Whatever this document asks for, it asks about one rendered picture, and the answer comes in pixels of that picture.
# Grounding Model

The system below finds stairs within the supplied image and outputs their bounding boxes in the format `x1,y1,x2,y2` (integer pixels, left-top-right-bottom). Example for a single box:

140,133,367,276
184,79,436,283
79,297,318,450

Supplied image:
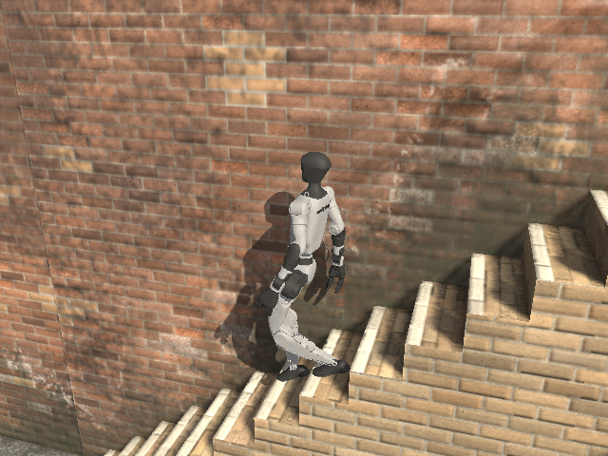
104,189,608,456

